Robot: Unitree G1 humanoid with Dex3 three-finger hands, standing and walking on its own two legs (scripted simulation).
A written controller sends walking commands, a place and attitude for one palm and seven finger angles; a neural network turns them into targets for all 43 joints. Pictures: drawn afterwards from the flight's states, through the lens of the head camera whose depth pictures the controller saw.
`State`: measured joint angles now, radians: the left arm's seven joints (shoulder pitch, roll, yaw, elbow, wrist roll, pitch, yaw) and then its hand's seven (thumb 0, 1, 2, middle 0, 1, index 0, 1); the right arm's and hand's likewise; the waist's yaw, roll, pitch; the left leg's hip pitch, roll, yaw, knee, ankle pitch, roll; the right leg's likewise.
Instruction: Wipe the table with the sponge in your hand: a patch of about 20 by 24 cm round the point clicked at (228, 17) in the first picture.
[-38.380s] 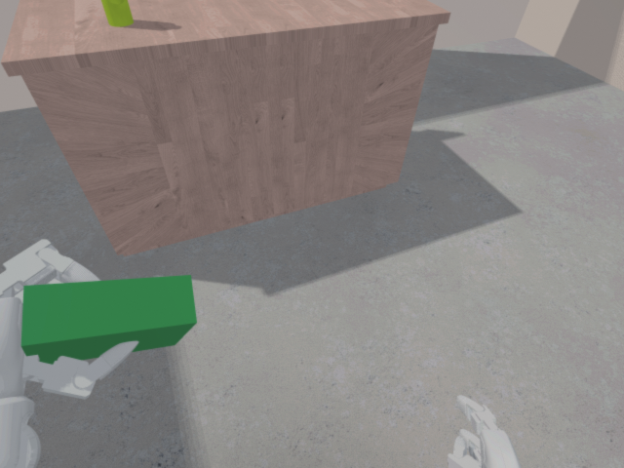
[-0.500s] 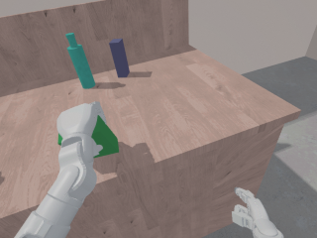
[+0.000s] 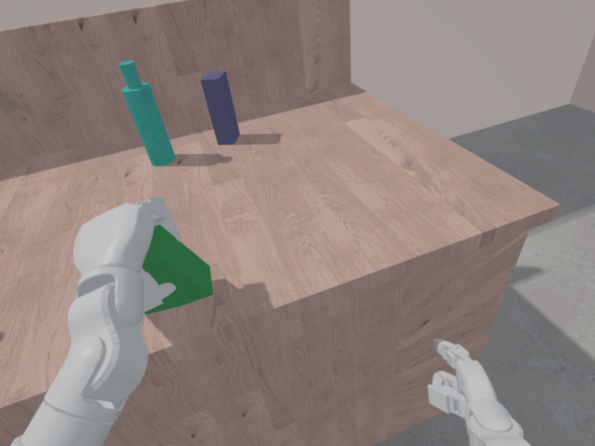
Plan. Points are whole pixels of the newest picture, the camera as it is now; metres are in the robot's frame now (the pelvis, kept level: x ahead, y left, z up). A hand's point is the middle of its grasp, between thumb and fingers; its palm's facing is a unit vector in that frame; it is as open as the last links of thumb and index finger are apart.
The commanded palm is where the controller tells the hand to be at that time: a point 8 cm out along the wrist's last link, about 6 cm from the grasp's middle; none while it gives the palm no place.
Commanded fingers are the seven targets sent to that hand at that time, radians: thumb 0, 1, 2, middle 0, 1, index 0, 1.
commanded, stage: slide back across to the middle lane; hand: left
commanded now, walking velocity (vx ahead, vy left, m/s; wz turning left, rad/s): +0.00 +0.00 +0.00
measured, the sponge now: (163, 281) +0.29 +0.23 +0.12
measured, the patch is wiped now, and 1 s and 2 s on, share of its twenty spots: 0.95 0.95 0.95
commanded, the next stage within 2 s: wipe forward along the middle lane in 0.30 s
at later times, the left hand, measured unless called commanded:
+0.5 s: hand (89, 270) +0.25 +0.29 +0.18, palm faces +0.21 -0.11 -0.97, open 8.8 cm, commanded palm +0.21 +0.29 +0.23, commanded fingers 0.00 0.10 1.30 -1.20 -1.60 -1.20 -1.60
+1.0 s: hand (97, 246) +0.30 +0.32 +0.18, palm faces +0.07 -0.03 -1.00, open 8.8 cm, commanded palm +0.27 +0.32 +0.21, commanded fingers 0.00 0.10 1.30 -1.20 -1.60 -1.20 -1.60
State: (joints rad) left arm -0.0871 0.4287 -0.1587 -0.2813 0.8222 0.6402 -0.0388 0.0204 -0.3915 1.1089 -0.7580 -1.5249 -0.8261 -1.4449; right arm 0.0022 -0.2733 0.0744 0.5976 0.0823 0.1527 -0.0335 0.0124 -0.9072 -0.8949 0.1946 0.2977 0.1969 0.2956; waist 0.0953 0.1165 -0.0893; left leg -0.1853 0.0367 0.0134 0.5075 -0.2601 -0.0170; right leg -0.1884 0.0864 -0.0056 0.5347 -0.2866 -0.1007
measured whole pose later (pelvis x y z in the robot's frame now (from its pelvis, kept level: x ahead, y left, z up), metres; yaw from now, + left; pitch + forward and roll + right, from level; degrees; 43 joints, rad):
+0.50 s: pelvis -0.02 +0.01 +0.00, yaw +1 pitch -4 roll +1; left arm -0.13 0.54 -0.08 -0.16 0.82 0.57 -0.11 -0.01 -0.42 1.11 -0.80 -1.48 -0.86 -1.41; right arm 0.03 -0.29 0.07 0.64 0.08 0.06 -0.09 0.01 -0.91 -0.89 0.20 0.30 0.20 0.30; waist 0.11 0.12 -0.06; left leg -0.20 0.02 -0.01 0.51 -0.23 -0.02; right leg -0.20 0.07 -0.01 0.53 -0.26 -0.08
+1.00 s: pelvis -0.01 +0.03 +0.00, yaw +2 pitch -2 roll +0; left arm -0.37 0.51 -0.15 0.16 0.93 0.49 -0.18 -0.02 -0.44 1.11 -0.83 -1.45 -0.88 -1.38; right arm 0.05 -0.28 0.08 0.68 0.08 0.04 -0.08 0.01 -0.91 -0.89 0.20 0.30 0.20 0.30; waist 0.10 0.11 -0.06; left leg -0.22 -0.01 -0.02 0.47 -0.21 0.00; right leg -0.20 0.04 -0.03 0.49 -0.25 -0.06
